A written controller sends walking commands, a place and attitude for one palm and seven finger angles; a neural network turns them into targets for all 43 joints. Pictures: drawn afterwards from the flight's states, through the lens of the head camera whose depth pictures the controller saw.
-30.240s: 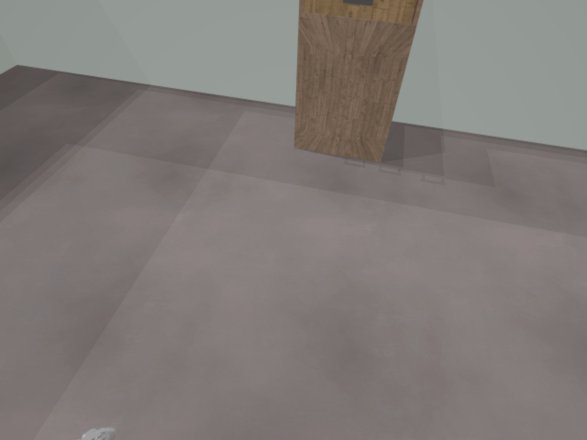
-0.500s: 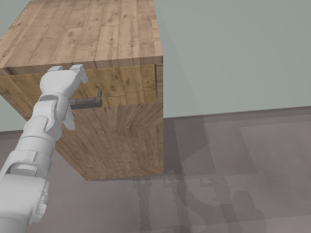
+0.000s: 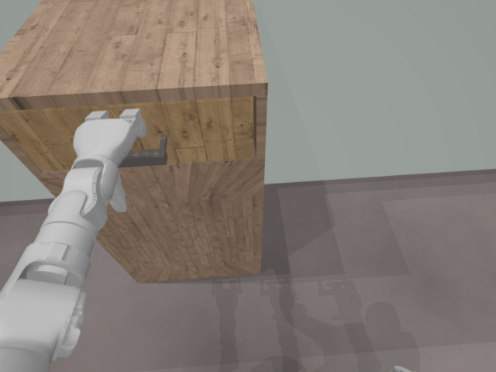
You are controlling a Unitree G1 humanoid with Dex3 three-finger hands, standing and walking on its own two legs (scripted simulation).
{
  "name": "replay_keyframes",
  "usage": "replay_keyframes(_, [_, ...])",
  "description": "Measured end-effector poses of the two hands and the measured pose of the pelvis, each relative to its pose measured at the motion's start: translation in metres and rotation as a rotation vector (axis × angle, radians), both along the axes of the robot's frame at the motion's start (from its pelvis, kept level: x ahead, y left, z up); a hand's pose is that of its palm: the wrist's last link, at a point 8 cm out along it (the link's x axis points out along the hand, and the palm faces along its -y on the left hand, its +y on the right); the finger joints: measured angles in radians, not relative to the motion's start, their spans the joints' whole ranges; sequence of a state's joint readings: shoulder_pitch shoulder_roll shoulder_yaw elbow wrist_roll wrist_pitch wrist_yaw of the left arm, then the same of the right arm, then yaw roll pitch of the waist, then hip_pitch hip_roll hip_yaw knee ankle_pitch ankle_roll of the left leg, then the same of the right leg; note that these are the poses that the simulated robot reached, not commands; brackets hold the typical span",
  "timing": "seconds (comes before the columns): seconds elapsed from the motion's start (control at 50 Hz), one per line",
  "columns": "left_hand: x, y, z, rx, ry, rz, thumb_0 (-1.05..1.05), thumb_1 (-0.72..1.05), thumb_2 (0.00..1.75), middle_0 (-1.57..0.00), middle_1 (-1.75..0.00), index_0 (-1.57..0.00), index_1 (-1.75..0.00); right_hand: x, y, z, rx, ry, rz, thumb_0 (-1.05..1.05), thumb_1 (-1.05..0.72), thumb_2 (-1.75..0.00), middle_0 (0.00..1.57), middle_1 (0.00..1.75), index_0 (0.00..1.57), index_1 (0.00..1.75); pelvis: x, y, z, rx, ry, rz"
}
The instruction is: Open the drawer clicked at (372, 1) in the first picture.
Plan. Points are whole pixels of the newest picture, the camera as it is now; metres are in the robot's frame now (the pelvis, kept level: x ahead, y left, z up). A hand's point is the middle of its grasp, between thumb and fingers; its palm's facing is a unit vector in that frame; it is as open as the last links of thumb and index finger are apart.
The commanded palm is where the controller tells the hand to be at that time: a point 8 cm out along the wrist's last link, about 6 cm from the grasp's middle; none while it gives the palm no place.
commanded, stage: lower the fingers behind the handle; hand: left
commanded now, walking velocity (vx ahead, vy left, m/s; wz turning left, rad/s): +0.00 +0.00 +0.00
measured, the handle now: (135, 150) +0.50 +0.23 +0.05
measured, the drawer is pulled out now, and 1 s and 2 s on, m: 0.00 0.00 0.00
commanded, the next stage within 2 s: close the thumb around the handle in 1.20 s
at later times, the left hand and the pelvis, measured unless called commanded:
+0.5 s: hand (129, 170) +0.45 +0.23 +0.05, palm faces -0.06 -0.01 -1.00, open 13.8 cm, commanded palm +0.42 +0.24 +0.10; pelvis +0.00 +0.00 +0.00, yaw -1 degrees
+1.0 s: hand (133, 176) +0.45 +0.24 +0.03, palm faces -0.04 -0.01 -1.00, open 13.7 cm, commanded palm +0.43 +0.24 +0.08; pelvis -0.01 +0.00 -0.01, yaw -1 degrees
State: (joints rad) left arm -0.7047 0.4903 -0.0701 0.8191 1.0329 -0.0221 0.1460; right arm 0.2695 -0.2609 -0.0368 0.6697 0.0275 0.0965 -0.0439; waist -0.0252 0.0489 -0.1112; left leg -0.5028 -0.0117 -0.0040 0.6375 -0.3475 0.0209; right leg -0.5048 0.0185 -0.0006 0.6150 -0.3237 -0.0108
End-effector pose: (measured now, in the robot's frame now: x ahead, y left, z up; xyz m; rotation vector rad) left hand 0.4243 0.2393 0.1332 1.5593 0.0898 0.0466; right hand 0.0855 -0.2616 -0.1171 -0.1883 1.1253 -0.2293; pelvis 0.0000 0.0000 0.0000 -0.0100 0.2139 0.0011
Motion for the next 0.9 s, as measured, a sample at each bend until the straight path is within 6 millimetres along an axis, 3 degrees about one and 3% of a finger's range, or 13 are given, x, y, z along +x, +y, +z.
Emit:
replay_keyframes(0.2, [0.007, -0.007, -0.015, -0.001, 0.008, 0.002, 0.0, -0.49, 0.3, -0.32, -1.2, -0.32, -1.2, -0.023, 0.001, -0.006, 0.003, 0.057, -0.028, 0.0, -0.91, -0.9, 0.21, 0.3, 0.2, 0.3, 0.0, 0.002, -0.002, -0.002, 0.019, -0.005])
replay_keyframes(0.38, [0.008, -0.008, -0.017, 0.006, -0.015, 0.012, 0.0, -0.49, 0.3, -0.34, -1.22, -0.33, -1.23, -0.041, -0.002, -0.009, 0.002, 0.096, -0.049, 0.0, -0.91, -0.9, 0.21, 0.3, 0.2, 0.3, -0.002, 0.0, -0.004, -0.001, 0.03, -0.011])
replay_keyframes(0.66, [0.001, -0.004, -0.047, 0.009, 0.029, 0.004, 0.0, -0.49, 0.3, -0.31, -1.2, -0.32, -1.21, -0.046, -0.012, -0.007, -0.031, 0.084, -0.06, 0.0, -0.91, -0.9, 0.21, 0.3, 0.2, 0.3, -0.006, -0.003, -0.007, -0.002, 0.052, -0.012])
replay_keyframes(0.9, [0.008, -0.005, -0.053, 0.003, 0.004, 0.019, 0.0, -0.49, 0.3, -0.33, -1.21, -0.33, -1.23, -0.053, -0.01, -0.012, -0.027, 0.116, -0.064, 0.0, -0.91, -0.9, 0.21, 0.3, 0.2, 0.3, -0.005, -0.002, -0.011, -0.006, 0.08, -0.014])
